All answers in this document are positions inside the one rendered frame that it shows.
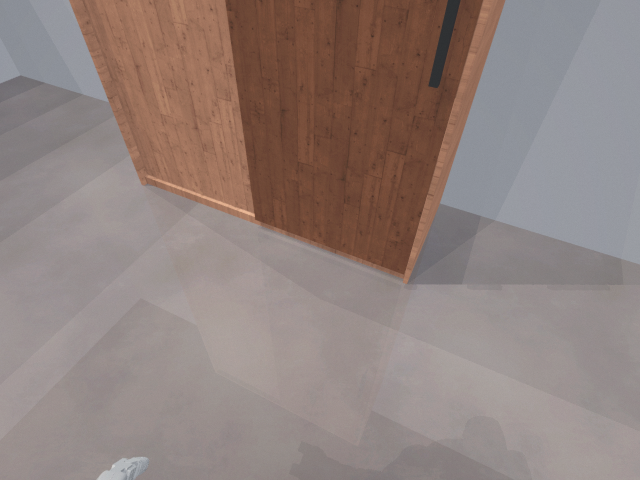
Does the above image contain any handle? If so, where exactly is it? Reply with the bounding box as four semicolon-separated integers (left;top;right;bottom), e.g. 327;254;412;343
428;0;461;88

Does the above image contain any wardrobe door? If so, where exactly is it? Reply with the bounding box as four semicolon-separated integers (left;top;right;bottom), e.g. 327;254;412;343
225;0;483;275
82;0;254;213

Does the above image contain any left robot hand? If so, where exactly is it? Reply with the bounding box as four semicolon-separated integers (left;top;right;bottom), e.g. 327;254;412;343
96;457;149;480

